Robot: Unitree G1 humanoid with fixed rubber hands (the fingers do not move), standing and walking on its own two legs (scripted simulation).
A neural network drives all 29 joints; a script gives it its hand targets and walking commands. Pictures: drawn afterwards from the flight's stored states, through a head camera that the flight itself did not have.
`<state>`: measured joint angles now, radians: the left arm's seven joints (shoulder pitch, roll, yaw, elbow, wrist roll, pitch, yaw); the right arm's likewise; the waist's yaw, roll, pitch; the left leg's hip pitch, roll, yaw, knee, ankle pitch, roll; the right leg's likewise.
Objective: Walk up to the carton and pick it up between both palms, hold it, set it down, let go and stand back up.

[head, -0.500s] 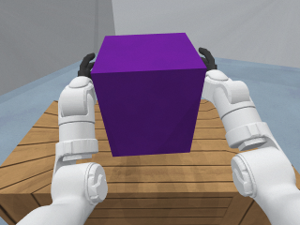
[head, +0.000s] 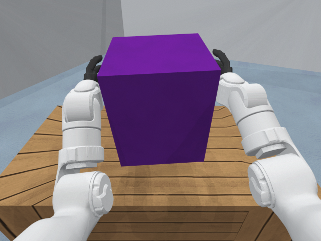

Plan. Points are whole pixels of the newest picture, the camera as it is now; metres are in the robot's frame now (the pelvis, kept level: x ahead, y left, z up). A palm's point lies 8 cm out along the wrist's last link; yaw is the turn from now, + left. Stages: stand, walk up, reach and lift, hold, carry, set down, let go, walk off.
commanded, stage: hold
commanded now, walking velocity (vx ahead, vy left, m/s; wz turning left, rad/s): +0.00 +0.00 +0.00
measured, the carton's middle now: (159, 100) +0.38 +0.01 +0.23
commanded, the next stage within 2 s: set down in 1.32 s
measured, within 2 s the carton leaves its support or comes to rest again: neither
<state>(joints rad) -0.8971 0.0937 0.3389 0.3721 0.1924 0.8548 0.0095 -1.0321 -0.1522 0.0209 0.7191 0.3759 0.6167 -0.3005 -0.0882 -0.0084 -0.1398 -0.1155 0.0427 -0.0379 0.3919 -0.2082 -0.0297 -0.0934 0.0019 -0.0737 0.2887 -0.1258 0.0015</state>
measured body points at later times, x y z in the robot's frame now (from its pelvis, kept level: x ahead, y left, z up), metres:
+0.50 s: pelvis +0.00 +0.00 +0.00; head -0.08 +0.02 +0.44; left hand +0.38 +0.17 +0.28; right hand +0.38 -0.14 +0.28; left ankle +0.01 +0.13 -0.75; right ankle +0.02 -0.12 -0.75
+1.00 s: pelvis +0.00 +0.00 +0.00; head -0.08 +0.01 +0.44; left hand +0.39 +0.16 +0.28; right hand +0.39 -0.14 +0.28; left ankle +0.01 +0.13 -0.75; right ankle +0.02 -0.12 -0.75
